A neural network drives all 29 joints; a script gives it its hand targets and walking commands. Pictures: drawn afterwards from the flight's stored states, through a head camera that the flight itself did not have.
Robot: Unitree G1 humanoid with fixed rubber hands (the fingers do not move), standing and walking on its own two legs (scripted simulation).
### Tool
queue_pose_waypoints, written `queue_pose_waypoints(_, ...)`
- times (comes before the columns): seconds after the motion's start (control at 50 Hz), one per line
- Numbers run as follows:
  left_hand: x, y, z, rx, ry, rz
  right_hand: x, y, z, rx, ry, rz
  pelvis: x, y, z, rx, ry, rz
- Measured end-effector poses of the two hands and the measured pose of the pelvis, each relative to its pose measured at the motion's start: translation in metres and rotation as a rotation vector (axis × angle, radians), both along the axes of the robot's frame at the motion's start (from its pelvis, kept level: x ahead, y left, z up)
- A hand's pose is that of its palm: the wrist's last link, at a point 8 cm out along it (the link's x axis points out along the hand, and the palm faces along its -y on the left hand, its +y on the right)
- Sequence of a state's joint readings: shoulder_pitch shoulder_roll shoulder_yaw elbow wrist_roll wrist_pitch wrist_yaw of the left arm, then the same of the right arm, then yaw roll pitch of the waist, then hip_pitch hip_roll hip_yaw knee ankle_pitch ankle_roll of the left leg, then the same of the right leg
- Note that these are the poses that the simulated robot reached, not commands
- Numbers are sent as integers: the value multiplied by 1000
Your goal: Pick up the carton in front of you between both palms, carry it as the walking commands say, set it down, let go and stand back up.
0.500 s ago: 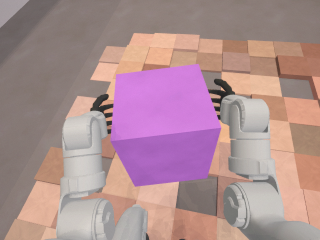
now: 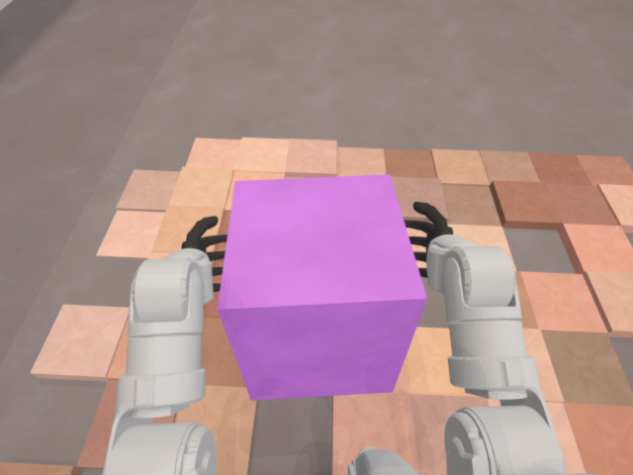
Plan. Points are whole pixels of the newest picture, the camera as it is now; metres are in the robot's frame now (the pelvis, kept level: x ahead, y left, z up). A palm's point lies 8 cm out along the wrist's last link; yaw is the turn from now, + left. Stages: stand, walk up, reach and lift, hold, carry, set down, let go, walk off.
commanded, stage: carry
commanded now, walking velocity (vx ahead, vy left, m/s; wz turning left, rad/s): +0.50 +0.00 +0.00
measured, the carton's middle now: (317, 291) +0.35 -0.03 -0.01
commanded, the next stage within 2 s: none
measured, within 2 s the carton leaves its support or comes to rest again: neither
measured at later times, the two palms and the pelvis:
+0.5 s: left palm (177, 124) +0.62 +0.17 +0.09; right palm (355, 93) +0.66 -0.12 +0.10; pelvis +0.37 -0.02 -0.01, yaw +2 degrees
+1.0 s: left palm (195, 28) +0.91 +0.16 +0.10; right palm (339, 12) +0.93 -0.14 +0.11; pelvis +0.66 +0.00 +0.01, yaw +1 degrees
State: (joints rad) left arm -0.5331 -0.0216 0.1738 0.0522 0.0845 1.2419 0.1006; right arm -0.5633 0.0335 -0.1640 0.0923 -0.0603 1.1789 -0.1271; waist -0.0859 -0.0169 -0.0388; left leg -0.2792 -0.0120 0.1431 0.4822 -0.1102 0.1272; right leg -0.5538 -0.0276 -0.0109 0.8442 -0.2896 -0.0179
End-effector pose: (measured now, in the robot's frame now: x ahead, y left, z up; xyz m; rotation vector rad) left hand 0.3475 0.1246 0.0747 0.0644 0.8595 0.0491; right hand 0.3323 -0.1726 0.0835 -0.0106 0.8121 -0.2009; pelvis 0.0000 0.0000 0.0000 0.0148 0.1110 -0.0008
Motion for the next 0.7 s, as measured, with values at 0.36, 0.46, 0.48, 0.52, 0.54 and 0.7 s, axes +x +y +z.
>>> queue_pose_waypoints(0.36,175,22,23,-30,-123,304,241,25,13,160,-119,107,253,-37,13,19,19,32)
queue_pose_waypoints(0.46,235,41,21,-54,-185,308,300,45,16,78,-186,185,333,-24,-4,-12,-13,43)
queue_pose_waypoints(0.48,251,43,17,-63,-192,300,314,47,16,62,-195,183,351,-20,-9,-16,-18,44)
queue_pose_waypoints(0.52,286,46,10,-81,-208,272,341,48,13,44,-214,158,387,-12,-22,-21,-37,35)
queue_pose_waypoints(0.54,304,47,6,-83,-213,249,354,49,12,35,-220,142,403,-7,-27,-14,-44,36)
queue_pose_waypoints(0.7,415,36,21,-71,-125,109,421,35,18,65,-139,-21,483,18,-5,-30,-35,8)
